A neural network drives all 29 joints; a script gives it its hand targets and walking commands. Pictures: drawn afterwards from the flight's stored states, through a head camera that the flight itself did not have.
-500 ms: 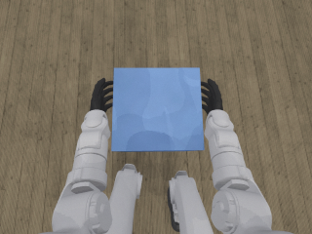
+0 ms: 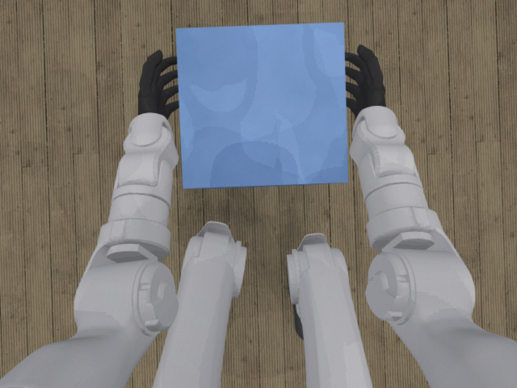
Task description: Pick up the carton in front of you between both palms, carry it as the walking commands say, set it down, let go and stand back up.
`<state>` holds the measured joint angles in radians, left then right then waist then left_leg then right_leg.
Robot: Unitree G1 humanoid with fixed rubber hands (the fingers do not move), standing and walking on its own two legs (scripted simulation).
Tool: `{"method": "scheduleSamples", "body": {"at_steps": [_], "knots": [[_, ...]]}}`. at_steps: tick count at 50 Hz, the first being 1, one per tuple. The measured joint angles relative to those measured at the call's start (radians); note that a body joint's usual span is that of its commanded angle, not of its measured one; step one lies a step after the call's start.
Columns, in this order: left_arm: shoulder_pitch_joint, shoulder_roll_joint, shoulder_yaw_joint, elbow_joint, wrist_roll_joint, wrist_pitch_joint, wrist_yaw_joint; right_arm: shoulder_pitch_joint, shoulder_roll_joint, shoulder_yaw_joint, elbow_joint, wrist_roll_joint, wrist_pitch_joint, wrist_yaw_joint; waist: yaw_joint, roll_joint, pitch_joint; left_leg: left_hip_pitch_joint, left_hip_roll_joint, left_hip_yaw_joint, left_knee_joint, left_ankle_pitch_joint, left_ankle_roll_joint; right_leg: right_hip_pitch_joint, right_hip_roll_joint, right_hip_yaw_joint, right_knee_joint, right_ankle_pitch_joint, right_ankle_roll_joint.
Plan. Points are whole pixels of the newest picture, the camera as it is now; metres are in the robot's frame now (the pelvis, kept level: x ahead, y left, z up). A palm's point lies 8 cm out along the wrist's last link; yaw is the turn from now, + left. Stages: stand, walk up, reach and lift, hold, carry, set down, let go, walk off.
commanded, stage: set down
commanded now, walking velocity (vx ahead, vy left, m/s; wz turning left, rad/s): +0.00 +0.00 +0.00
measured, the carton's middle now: (261, 125) +0.48 +0.04 -0.20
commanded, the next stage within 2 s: none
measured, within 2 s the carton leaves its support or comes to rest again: rests again in 1.42 s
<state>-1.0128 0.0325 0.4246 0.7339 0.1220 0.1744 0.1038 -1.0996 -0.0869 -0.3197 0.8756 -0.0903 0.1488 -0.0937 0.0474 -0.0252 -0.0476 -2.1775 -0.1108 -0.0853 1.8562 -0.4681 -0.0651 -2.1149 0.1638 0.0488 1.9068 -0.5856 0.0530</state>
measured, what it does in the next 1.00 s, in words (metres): lowers itself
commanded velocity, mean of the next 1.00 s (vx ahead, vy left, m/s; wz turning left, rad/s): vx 0.00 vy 0.00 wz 0.00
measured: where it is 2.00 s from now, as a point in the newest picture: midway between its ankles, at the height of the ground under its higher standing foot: (257, 301)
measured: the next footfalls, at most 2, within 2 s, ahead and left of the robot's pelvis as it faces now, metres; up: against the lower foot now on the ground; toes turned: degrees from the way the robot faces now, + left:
none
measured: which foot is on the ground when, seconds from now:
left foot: down 0.00-1.00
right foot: down 0.00-1.00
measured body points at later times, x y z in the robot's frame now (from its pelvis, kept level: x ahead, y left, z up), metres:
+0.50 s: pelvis +0.00 -0.01 -0.07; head +0.34 +0.00 +0.23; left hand +0.49 +0.20 -0.23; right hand +0.53 -0.10 -0.23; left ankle +0.12 +0.12 -0.42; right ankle +0.09 -0.12 -0.42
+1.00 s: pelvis +0.00 +0.00 -0.08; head +0.34 +0.00 +0.21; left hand +0.49 +0.19 -0.25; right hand +0.53 -0.11 -0.26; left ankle +0.12 +0.12 -0.42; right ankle +0.09 -0.11 -0.42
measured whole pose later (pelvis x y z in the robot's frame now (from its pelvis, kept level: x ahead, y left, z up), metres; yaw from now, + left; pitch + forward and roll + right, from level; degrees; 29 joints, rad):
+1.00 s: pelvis +0.00 +0.00 -0.08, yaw +0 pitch +38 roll +1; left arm -1.22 0.16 0.40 1.00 0.05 0.11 0.08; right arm -1.34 -0.20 -0.18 1.15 0.00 0.09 -0.12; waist 0.08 -0.03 0.22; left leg -2.29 -0.07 -0.04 2.14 -0.53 -0.07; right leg -2.25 0.17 0.03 2.21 -0.63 0.04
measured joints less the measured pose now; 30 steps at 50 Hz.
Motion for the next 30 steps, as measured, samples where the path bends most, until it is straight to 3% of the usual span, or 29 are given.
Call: {"method": "scheduleSamples", "body": {"at_steps": [19,30], "knots": [[-0.123,0.085,-0.042,0.075,-0.124,-0.026,0.023,-0.158,-0.087,0.155,0.084,0.114,-0.007,-0.055,0.022,0.015,0.194,-0.121,0.011,0.026,0.22,-0.041,-0.012,-0.135,0.032,-0.001,0.231,-0.035,0.012],[-0.143,0.094,-0.013,0.155,-0.085,-0.035,0.005,-0.182,-0.074,0.124,0.167,0.073,-0.018,-0.056,0.03,-0.002,0.179,-0.128,0.019,0.021,0.24,-0.051,-0.018,-0.149,0.029,-0.015,0.251,-0.036,-0.005]]}}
